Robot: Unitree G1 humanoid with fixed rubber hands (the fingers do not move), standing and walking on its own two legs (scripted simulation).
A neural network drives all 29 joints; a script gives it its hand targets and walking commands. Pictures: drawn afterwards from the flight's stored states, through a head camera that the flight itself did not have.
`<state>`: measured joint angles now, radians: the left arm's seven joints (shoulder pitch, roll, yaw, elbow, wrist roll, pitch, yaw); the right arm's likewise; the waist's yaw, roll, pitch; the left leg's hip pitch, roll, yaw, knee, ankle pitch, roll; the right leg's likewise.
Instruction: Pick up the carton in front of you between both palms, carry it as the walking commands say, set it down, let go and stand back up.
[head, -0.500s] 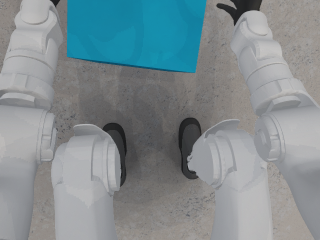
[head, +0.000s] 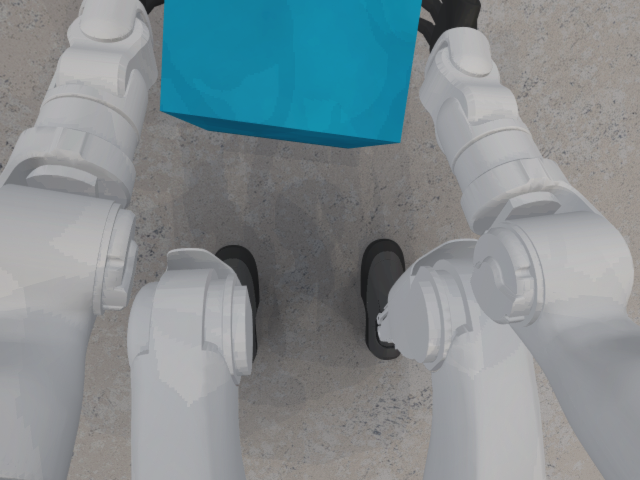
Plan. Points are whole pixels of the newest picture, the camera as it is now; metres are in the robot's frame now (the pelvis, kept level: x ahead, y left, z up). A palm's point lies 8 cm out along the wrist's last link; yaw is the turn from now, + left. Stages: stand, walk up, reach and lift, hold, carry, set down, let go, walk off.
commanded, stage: reach and lift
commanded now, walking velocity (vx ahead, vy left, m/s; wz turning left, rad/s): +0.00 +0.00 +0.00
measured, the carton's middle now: (290, 45) +0.53 +0.04 -0.25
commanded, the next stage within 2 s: none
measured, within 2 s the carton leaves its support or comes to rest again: leaves its support in 0.16 s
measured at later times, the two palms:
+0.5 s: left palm out of the picture +0.50 +0.20 -0.04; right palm (524, 4) +0.51 -0.10 -0.03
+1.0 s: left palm out of the picture +0.46 +0.19 +0.11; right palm out of the picture +0.48 -0.11 +0.12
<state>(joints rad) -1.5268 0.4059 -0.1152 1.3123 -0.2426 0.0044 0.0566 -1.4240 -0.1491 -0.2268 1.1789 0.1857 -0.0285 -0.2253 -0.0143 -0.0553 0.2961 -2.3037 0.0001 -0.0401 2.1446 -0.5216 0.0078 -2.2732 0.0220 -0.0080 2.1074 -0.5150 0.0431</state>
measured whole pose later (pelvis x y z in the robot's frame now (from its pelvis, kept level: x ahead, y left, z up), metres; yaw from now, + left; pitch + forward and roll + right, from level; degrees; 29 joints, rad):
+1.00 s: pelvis +0.03 -0.01 +0.16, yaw +5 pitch +40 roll -1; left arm -0.83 0.03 0.33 0.65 0.17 0.36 0.00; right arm -0.78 0.11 -0.45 0.56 -0.13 0.32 -0.13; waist 0.00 -0.04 -0.23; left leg -1.81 -0.05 -0.06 1.62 -0.50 -0.03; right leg -1.78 0.09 0.06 1.62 -0.53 0.04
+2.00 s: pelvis +0.11 -0.01 +0.39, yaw +6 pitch -1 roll +0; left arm -0.27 -0.15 0.25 0.38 0.26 0.59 0.01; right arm -0.30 0.16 -0.30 0.41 -0.26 0.55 -0.02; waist 0.01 -0.01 -0.07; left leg -0.25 -0.02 -0.07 0.49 -0.23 -0.01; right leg -0.23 0.03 0.09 0.51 -0.26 0.00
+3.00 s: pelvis +0.11 -0.01 +0.40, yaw +7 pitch -6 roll +0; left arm -0.24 -0.15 0.20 0.26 0.27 0.71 0.00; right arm -0.28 0.16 -0.24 0.29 -0.28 0.67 0.00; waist 0.01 -0.01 0.01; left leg -0.08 -0.02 -0.07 0.36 -0.18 -0.01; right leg -0.06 0.02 0.09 0.38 -0.21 0.00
